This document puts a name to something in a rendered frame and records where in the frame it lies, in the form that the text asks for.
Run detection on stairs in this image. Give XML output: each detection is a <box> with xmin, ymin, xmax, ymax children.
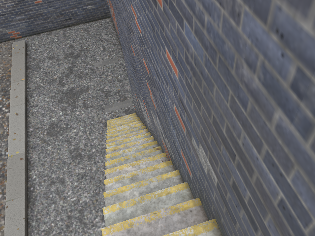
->
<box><xmin>101</xmin><ymin>113</ymin><xmax>222</xmax><ymax>236</ymax></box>

